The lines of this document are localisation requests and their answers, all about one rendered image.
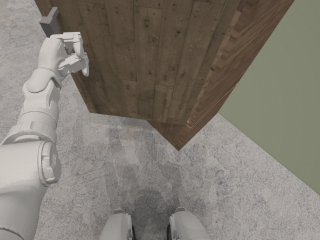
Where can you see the handle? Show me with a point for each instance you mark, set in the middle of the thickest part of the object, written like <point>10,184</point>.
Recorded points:
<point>50,28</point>

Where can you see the robot left upper arm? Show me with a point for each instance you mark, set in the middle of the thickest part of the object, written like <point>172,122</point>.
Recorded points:
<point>27,169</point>

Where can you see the cupboard door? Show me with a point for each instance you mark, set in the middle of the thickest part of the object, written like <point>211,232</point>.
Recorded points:
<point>148,59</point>

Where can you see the robot right thigh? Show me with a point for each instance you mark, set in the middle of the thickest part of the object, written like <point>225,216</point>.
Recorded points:
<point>185,226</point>

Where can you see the left robot hand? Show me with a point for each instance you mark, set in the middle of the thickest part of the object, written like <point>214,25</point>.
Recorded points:
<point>53,56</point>

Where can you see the robot left forearm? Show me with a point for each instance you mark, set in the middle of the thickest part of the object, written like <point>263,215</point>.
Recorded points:
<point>39,115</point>

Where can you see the right robot shin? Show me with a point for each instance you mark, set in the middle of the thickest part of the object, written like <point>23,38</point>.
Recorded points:
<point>178,210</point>

